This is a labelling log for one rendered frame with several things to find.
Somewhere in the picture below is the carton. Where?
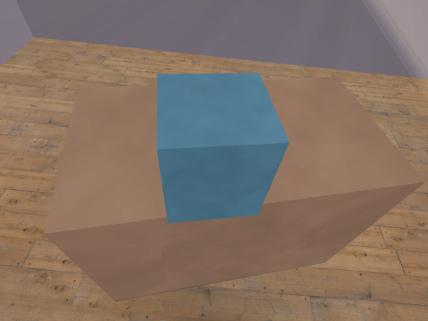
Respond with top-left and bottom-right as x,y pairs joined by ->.
156,73 -> 289,223

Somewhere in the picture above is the pedestal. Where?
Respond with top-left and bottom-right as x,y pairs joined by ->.
43,76 -> 425,302

